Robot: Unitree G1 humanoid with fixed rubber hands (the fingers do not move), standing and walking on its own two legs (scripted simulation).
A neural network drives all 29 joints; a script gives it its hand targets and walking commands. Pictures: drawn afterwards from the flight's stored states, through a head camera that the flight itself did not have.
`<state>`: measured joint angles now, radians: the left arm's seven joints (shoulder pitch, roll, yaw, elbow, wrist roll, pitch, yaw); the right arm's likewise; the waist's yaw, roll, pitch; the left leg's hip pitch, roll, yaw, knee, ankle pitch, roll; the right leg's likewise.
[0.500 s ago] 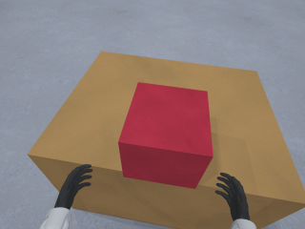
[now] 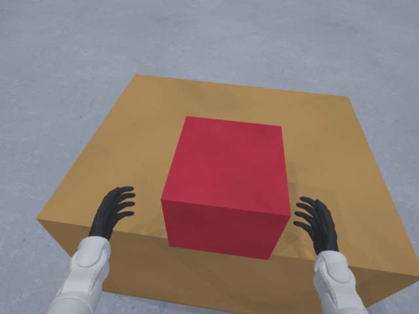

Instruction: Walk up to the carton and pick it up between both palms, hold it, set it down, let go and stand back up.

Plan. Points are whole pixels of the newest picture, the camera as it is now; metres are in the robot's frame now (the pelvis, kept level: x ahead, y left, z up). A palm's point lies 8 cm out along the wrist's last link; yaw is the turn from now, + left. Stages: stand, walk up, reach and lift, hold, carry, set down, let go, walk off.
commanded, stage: reach and lift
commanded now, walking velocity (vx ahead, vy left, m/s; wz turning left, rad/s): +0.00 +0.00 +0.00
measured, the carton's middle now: (225, 185) +0.42 -0.03 -0.04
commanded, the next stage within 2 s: none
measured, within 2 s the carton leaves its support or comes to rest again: neither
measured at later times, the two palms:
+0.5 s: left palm (115, 177) +0.36 +0.20 +0.07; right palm (323, 195) +0.33 -0.22 +0.06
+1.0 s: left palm (121, 136) +0.42 +0.19 +0.12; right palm (326, 150) +0.40 -0.22 +0.11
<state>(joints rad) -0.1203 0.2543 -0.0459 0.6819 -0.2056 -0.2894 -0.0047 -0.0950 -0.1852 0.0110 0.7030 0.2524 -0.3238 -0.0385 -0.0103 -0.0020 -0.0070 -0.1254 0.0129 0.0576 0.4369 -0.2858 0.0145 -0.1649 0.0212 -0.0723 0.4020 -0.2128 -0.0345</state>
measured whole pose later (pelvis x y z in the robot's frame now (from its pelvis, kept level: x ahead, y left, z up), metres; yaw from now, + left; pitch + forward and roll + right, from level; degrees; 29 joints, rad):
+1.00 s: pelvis -0.01 +0.00 +0.00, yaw -1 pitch +9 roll -1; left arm -0.88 0.32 -0.02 1.08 -0.22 -0.01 0.01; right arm -0.84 -0.33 0.07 1.07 0.38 -0.03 -0.06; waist -0.02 0.00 -0.12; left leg -0.37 0.02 0.06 0.45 -0.24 0.01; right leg -0.39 0.03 -0.07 0.38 -0.15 -0.03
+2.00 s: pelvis -0.03 -0.02 -0.04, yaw +2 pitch +28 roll +0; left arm -1.07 0.29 -0.07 1.56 -0.27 -0.46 0.01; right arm -1.02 -0.24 0.08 1.41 0.37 -0.38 -0.08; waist -0.05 0.00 -0.27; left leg -0.93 0.01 0.02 0.74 -0.30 0.00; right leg -0.96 0.00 -0.11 0.70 -0.24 -0.06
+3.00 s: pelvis +0.00 +0.00 -0.01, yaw +1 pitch +19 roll -1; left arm -0.82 0.08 0.40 1.31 0.26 -0.53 0.02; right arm -0.74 -0.03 -0.58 1.13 -0.36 -0.49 -0.08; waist -0.04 0.02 -0.10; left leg -0.55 0.00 0.03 0.46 -0.24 0.02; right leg -0.56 0.01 -0.10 0.40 -0.16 -0.03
